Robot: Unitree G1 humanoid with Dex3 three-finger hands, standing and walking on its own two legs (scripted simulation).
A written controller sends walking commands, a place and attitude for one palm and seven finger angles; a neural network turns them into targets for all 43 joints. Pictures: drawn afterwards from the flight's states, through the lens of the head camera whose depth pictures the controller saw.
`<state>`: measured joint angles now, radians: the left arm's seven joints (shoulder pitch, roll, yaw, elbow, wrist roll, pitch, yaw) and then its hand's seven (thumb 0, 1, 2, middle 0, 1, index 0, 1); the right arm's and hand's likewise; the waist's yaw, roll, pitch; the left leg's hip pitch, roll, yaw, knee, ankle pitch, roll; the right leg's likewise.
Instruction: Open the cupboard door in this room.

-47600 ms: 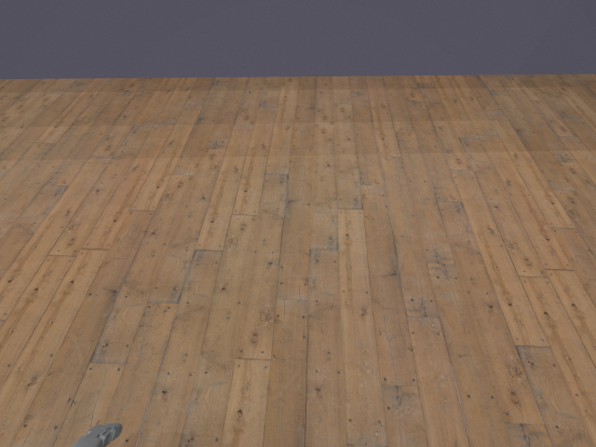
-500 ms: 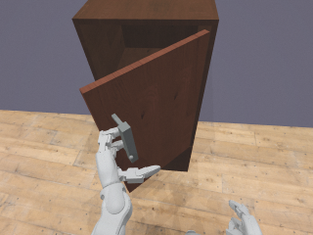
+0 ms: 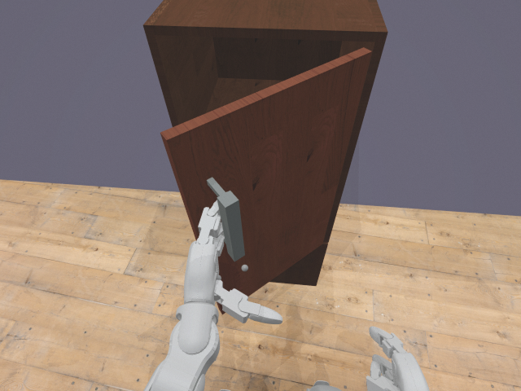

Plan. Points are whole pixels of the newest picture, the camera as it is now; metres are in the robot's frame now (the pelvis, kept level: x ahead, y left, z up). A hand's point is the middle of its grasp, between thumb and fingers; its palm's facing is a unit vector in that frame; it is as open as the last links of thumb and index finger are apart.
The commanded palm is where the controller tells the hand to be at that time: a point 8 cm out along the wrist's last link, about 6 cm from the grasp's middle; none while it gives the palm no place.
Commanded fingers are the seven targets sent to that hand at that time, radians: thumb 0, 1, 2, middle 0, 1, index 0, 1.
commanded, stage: slide the hand sideways off the handle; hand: left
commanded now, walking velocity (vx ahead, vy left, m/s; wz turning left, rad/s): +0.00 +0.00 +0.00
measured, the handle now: (225, 221) +0.36 +0.08 +0.06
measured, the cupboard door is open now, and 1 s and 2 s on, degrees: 42 47 47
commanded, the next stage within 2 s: draw the hand back to the body in 1.08 s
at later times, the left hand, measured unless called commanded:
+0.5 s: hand (228, 293) +0.24 +0.06 +0.06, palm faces -0.11 -0.99 -0.02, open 16.3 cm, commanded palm +0.22 +0.12 +0.06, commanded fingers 0.00 -0.50 0.30 -0.15 -0.30 -0.15 -0.30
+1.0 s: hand (183, 325) +0.20 +0.11 +0.06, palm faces -0.06 -1.00 -0.04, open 16.3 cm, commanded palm +0.17 +0.17 +0.06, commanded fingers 0.00 -0.50 0.30 -0.15 -0.30 -0.15 -0.30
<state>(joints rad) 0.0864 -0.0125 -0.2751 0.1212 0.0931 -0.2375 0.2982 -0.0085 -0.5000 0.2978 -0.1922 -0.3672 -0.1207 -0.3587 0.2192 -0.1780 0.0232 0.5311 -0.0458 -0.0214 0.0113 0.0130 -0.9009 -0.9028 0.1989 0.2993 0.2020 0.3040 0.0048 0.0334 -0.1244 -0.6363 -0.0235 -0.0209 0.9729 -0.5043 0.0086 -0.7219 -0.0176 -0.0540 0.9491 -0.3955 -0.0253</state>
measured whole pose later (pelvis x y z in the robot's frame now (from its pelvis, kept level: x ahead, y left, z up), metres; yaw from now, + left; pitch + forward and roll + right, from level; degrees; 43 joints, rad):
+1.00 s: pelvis +0.02 -0.01 -0.02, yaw +0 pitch +13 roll -1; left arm 0.61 0.15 -0.06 -0.32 -0.13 -0.32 -0.13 -0.01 -0.50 0.30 -0.16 -0.30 -0.15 -0.30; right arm 0.26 -0.23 0.01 0.40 0.01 -0.08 -0.02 0.01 -0.90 -0.90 0.20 0.30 0.20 0.30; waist 0.02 0.04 -0.14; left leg -0.72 -0.01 -0.04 1.09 -0.59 0.00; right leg -0.80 -0.01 -0.07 1.06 -0.48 -0.03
